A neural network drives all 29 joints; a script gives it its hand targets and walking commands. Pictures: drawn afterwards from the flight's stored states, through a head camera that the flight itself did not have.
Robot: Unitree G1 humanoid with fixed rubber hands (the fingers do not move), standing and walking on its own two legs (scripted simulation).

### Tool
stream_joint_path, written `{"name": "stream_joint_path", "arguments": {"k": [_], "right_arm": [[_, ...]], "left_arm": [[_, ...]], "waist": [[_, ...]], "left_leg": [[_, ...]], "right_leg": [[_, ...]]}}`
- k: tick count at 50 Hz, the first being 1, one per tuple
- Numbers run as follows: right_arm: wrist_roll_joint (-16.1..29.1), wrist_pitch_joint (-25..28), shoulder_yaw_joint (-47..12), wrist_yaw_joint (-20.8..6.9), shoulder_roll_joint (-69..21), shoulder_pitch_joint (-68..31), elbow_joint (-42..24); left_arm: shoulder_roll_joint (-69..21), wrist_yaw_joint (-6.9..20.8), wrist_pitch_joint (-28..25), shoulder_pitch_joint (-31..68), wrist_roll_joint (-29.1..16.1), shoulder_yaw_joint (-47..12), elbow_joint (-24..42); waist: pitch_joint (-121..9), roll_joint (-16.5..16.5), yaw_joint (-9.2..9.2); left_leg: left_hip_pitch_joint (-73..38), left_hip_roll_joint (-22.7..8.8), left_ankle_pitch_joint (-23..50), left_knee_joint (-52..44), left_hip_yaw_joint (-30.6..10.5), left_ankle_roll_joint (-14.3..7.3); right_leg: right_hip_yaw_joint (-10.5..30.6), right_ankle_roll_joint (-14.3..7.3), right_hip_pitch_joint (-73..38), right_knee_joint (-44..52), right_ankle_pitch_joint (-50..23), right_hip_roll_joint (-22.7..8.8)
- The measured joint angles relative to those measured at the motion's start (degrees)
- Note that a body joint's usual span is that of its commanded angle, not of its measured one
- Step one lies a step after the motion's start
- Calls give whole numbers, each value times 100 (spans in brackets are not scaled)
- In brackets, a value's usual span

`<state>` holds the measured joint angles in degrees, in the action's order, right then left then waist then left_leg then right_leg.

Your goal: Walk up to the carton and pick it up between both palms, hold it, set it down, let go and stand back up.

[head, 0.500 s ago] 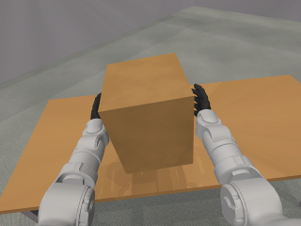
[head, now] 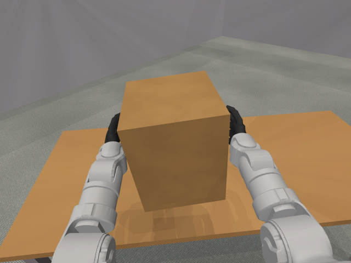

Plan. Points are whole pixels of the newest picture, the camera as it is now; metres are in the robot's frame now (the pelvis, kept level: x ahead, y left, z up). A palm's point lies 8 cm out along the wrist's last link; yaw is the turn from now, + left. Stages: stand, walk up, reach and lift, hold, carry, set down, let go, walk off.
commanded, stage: reach and lift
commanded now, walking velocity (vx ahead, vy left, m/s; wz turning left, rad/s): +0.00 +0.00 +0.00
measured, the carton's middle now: (175, 140) +0.40 +0.02 +0.14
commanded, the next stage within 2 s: hold in 0.66 s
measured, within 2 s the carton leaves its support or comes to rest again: neither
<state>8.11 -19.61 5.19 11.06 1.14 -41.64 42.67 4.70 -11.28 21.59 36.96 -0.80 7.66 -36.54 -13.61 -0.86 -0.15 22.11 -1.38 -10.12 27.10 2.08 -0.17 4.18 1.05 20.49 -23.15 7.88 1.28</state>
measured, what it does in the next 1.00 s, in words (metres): stands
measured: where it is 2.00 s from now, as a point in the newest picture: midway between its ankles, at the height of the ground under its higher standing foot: outside the picture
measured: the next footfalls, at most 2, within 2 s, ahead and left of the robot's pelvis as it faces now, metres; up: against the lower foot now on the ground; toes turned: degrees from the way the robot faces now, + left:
none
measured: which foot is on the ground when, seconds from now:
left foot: down 0.00-1.00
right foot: down 0.00-1.00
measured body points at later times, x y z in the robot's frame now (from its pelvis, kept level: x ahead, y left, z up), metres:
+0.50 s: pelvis +0.00 -0.01 +0.00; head -0.03 -0.01 +0.45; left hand +0.40 +0.16 +0.17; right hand +0.41 -0.14 +0.16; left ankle +0.04 +0.11 -0.74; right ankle +0.04 -0.14 -0.74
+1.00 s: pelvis +0.01 -0.01 +0.00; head -0.03 +0.00 +0.45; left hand +0.39 +0.15 +0.18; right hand +0.40 -0.14 +0.18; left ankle +0.04 +0.11 -0.74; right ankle +0.04 -0.14 -0.74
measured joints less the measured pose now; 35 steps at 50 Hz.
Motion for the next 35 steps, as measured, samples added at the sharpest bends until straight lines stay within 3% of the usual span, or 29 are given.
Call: {"name": "stream_joint_path", "arguments": {"k": [9,19,35], "right_arm": [[4,-6,0,-80,100,0,-1],[220,-56,0,-89,114,-1,-324],[282,-353,0,-46,114,-1,-592]], "left_arm": [[-141,17,210,167,243,144,74],[-197,-2,363,-27,283,179,685],[-229,5,744,-67,337,221,1059]], "waist": [[35,0,-6],[132,0,-17],[205,0,-45]], "left_leg": [[-48,1,44,-96,0,0],[-82,1,79,-188,0,0],[-140,0,59,-192,-1,0]], "right_leg": [[0,4,-3,3,-2,1],[0,4,-6,29,0,2],[0,4,-79,67,0,2]]}}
